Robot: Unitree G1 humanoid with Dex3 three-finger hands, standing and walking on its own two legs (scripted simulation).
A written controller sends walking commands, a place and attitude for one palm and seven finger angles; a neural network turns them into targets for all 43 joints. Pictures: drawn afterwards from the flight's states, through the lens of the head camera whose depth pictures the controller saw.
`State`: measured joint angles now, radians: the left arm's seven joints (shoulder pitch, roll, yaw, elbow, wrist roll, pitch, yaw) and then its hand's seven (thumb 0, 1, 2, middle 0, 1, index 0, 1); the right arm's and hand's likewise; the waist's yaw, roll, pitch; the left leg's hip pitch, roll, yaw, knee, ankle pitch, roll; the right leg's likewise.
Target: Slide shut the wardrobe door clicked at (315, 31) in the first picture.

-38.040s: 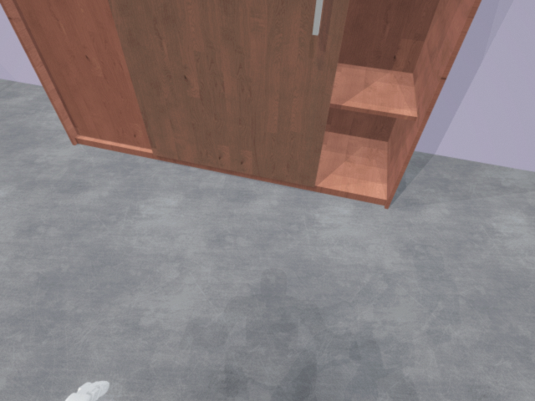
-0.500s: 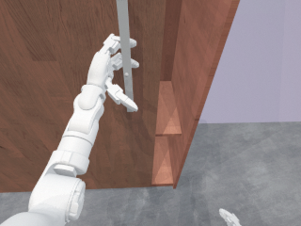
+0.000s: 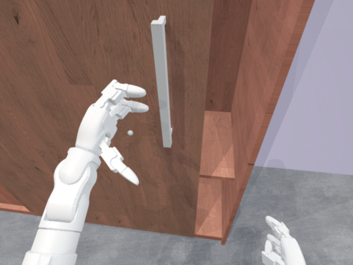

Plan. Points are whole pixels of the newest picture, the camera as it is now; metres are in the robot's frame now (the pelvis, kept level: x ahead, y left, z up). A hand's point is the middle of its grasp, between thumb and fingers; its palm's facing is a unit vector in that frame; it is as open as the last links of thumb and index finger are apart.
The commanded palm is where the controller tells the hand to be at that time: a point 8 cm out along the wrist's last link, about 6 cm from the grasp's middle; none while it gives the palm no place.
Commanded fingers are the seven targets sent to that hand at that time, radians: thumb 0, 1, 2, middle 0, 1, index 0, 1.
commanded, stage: slip the hand off the handle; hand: left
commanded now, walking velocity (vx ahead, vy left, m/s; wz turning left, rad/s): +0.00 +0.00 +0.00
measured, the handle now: (165, 92) +0.43 +0.08 +0.21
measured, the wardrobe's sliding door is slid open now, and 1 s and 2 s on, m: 0.14 0.14 0.14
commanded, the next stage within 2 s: draw the hand back to the body in 0.28 s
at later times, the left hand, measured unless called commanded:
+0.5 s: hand (112, 153) +0.25 +0.15 +0.19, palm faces -0.08 -0.99 -0.14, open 14.7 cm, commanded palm +0.23 +0.19 +0.21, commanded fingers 0.00 -0.55 0.20 -0.25 -1.15 -0.25 -1.15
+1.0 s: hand (67, 167) +0.22 +0.21 +0.19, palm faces +0.21 -0.96 -0.19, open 14.3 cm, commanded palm +0.18 +0.25 +0.19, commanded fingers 0.00 -0.15 0.39 -0.24 -0.92 -0.24 -0.92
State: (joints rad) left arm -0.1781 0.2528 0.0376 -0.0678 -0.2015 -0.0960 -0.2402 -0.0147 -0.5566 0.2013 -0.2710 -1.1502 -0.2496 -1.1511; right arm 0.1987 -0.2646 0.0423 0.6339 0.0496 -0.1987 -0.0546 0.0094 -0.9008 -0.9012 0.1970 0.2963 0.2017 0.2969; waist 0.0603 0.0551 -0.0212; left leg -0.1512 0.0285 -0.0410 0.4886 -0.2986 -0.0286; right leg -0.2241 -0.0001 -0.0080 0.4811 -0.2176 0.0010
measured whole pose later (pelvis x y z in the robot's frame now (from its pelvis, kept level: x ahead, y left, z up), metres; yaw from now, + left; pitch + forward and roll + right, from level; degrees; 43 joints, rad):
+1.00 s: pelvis -0.01 +0.02 +0.00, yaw +0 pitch -5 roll -1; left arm 0.21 0.30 0.19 -0.47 -0.17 0.16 -0.03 -0.01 -0.44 0.26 -0.25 -1.08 -0.25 -1.08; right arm 0.17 -0.22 0.07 0.61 0.03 -0.20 -0.05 0.01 -0.90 -0.90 0.20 0.30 0.20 0.30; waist 0.08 0.05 -0.05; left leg -0.14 0.01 -0.04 0.54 -0.33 -0.01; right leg -0.19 -0.02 -0.01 0.51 -0.23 0.02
